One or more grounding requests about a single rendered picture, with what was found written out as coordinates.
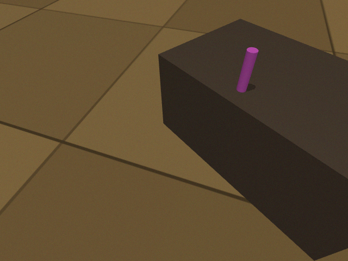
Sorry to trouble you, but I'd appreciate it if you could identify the can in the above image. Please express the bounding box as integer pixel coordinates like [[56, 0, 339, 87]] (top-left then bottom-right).
[[237, 47, 259, 92]]

